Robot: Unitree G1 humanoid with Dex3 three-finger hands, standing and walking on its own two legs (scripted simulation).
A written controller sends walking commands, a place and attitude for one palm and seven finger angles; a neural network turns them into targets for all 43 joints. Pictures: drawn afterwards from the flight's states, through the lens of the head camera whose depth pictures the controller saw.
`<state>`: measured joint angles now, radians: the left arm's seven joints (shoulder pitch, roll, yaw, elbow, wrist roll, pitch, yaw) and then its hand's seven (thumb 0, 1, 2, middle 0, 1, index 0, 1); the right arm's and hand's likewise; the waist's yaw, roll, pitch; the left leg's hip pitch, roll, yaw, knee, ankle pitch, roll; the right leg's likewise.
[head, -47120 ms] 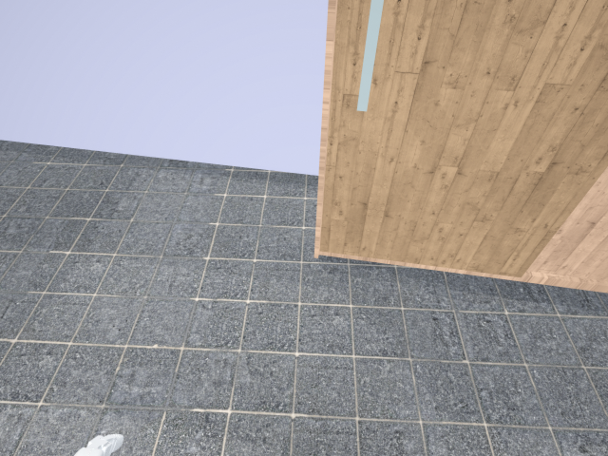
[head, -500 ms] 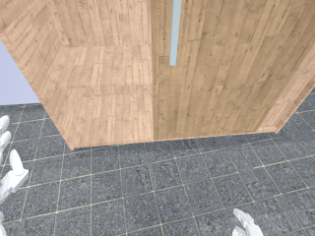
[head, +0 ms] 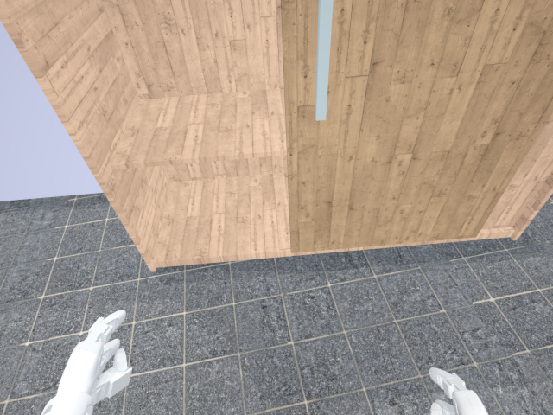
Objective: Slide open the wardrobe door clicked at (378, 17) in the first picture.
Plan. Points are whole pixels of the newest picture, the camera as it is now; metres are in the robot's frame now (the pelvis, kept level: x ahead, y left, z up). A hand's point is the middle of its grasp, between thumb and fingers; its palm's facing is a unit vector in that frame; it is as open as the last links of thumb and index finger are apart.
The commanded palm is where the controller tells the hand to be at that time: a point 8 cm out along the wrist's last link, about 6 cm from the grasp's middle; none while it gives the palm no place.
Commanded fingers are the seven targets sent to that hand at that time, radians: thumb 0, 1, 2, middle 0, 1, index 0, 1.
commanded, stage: let the arm hang, fingers relaxed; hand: left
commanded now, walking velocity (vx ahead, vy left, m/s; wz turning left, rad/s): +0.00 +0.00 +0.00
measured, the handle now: (321, 61) +0.87 -0.06 +0.13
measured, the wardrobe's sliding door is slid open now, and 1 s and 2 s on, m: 0.60 0.60 0.60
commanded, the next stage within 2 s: look to check the result in 0.96 s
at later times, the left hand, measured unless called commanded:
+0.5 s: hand out of the picture -0.04 +0.23 -0.16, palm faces -0.01 -0.97 -0.26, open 7.3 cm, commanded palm none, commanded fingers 0.00 0.90 0.90 -0.20 -0.30 -0.20 -0.30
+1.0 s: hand out of the picture +0.02 +0.20 -0.16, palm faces -0.03 -0.98 -0.19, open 7.4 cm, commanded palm none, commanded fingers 0.00 0.90 0.90 -0.20 -0.30 -0.20 -0.30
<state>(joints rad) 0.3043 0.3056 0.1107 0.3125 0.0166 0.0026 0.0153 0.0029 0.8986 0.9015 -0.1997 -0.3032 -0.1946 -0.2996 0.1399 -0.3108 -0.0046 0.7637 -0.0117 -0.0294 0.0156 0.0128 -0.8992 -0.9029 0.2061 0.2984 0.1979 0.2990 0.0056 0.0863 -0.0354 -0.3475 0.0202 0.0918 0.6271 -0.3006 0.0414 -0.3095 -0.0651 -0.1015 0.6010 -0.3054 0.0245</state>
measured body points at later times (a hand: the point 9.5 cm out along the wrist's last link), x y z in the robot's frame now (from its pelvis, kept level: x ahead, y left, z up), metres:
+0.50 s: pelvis -0.03 +0.02 +0.01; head -0.01 +0.01 +0.46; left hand -0.04 +0.28 -0.14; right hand -0.03 -0.22 -0.15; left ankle +0.02 +0.09 -0.73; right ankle +0.00 -0.13 -0.73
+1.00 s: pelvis -0.01 +0.02 +0.01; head +0.01 +0.02 +0.46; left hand +0.03 +0.25 -0.15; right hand +0.01 -0.22 -0.14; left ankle +0.02 +0.09 -0.73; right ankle +0.00 -0.13 -0.73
